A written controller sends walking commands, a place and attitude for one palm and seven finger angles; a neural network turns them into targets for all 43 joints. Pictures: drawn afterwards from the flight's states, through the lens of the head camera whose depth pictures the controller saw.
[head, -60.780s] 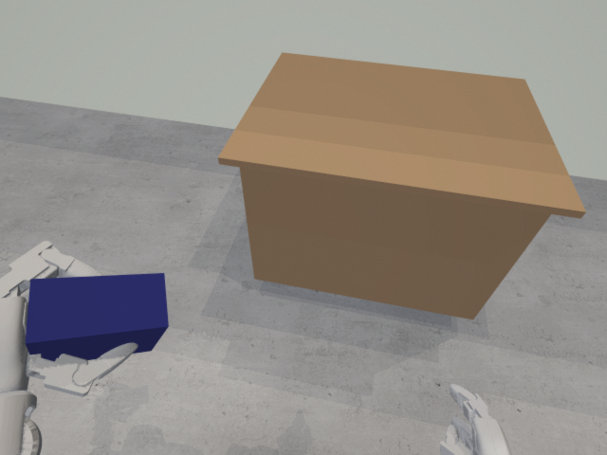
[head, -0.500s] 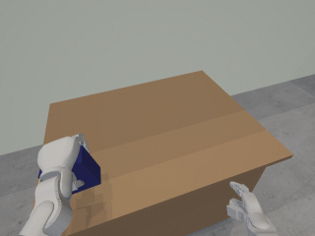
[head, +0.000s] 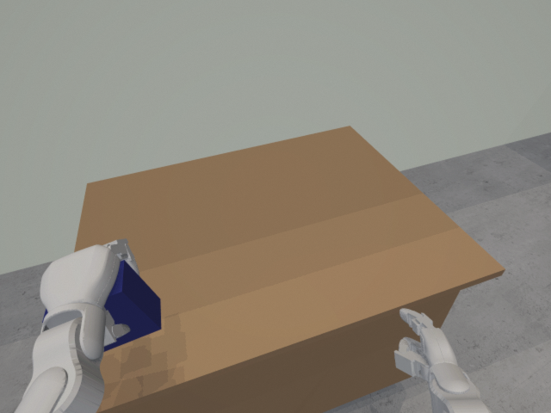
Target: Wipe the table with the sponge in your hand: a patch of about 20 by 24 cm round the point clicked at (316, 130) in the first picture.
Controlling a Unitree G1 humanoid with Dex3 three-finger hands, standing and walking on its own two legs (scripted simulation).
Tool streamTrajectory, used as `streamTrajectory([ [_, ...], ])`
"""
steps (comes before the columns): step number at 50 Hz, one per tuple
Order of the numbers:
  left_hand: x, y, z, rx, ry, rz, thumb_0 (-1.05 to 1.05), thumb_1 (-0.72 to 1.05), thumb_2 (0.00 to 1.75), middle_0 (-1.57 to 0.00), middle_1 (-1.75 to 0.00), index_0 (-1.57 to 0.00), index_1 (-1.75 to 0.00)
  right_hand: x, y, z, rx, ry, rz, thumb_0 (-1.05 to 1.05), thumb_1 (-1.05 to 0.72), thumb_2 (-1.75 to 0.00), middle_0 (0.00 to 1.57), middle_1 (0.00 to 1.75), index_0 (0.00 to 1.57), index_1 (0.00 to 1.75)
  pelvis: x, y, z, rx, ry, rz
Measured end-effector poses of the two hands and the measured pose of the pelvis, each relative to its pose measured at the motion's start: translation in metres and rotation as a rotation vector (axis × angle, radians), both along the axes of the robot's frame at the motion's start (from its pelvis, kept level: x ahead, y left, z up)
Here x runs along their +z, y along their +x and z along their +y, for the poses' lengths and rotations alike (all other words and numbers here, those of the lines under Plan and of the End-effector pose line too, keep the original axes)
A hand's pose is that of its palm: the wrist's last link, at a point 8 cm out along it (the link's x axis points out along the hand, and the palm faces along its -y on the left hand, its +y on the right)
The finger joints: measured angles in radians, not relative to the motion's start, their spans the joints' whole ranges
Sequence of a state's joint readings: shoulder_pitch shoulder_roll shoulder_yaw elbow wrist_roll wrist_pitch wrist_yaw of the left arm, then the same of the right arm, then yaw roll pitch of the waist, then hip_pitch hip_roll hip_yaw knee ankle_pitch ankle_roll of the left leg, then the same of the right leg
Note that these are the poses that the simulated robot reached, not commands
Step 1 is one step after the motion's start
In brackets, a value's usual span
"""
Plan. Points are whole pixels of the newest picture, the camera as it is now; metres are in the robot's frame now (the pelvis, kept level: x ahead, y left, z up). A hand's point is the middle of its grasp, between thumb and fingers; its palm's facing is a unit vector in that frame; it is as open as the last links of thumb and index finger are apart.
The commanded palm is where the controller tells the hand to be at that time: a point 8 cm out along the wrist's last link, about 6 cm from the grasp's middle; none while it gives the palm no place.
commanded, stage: bring the sponge back beside the body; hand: left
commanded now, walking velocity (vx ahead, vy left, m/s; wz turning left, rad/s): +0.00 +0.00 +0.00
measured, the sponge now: (115, 314) +0.21 +0.28 +0.06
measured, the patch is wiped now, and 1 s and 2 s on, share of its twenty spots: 1.00 1.00 1.00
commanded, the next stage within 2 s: step back with the hand held close in 0.74 s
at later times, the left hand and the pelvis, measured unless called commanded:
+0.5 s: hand (90, 314) +0.18 +0.29 +0.10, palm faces +0.12 -0.18 -0.98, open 9.7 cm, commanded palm +0.15 +0.28 +0.18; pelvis -0.01 +0.00 +0.00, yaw +0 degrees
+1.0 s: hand (104, 294) +0.19 +0.26 +0.13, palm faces +0.31 -0.81 -0.50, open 9.7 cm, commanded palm +0.14 +0.29 +0.17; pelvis -0.01 +0.01 +0.00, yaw +1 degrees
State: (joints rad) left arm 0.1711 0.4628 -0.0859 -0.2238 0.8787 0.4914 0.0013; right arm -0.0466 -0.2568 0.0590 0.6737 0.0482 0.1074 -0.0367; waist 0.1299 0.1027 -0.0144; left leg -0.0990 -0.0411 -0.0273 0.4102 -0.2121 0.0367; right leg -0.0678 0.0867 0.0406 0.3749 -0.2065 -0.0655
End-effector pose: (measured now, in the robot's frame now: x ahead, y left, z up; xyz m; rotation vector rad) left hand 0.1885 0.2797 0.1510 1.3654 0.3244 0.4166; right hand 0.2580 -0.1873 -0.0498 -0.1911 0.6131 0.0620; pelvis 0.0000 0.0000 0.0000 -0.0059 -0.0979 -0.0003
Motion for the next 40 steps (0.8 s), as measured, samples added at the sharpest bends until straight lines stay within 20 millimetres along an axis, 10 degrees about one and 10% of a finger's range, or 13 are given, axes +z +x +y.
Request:
streamTrajectory([
  [40, 0.006, -0.035, 0.014, -0.003, -0.023, -0.035, 0.00, -0.49, 1.08, -0.77, -1.38, -0.79, -1.37, 0.005, -0.014, 0.011, 0.004, -0.011, -0.036, 0.02, -0.90, -0.90, 0.21, 0.30, 0.20, 0.30, -0.001, -0.012, 0.009, -0.006, -0.008, -0.021],
])
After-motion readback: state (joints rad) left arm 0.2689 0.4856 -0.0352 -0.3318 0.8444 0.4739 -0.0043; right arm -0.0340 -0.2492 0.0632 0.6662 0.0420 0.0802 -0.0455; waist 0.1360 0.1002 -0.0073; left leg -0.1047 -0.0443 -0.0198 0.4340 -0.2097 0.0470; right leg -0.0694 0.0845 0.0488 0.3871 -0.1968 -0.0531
